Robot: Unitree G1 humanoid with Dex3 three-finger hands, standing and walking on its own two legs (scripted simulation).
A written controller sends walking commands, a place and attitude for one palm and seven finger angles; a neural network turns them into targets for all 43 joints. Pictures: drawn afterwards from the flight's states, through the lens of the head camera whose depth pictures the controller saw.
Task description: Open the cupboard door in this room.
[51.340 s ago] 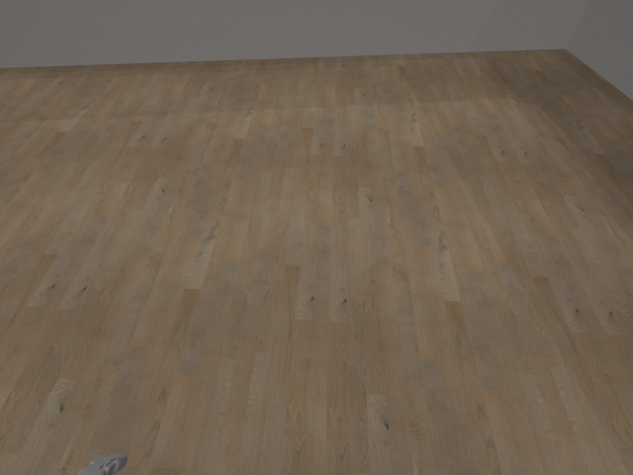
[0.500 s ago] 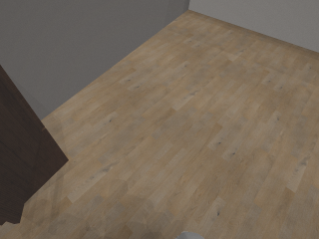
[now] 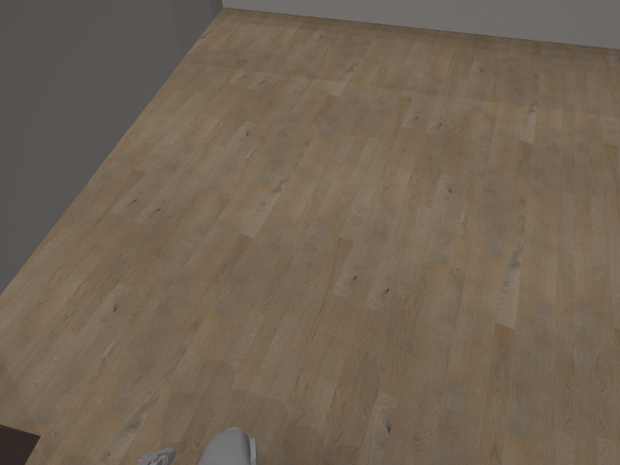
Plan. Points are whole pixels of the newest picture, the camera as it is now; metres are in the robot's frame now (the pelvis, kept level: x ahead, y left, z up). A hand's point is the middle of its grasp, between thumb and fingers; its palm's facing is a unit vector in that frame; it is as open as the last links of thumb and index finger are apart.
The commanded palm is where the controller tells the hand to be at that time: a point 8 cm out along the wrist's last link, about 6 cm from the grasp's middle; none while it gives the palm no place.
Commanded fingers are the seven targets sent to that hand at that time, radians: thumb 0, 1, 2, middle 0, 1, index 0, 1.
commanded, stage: walk to a spot facing it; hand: left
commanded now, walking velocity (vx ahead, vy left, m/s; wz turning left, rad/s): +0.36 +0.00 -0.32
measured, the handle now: out of the picture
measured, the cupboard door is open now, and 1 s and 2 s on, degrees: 42 42 42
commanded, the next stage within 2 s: turn to face it in 0.84 s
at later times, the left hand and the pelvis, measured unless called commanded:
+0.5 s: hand (203, 341) +0.32 +0.19 -0.17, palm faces -0.14 -0.97 -0.18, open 7.4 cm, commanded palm none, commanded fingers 0.00 0.90 0.90 -0.20 -0.30 -0.20 -0.30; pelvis +0.25 +0.01 +0.00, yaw -12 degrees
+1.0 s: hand (280, 231) +0.56 +0.08 -0.17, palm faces -0.23 -0.96 -0.18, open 7.2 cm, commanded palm none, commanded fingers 0.00 0.90 0.90 -0.20 -0.30 -0.20 -0.30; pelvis +0.48 -0.09 +0.00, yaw -15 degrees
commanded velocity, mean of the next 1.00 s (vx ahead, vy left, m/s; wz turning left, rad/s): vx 0.31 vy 0.00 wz -0.13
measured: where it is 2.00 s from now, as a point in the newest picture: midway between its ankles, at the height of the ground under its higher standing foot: (364, 315)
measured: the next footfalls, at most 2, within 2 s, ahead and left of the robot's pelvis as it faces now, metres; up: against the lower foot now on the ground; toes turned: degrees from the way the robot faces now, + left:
left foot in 0.28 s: +0.29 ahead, +0.13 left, +0.00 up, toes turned +0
right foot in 0.68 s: +0.42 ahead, -0.17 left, +0.00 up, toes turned -23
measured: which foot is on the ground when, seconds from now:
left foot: up 0.00-0.26, down 0.28-0.68, up 0.70-1.00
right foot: down 0.00-0.28, up 0.30-0.66, down 0.68-1.00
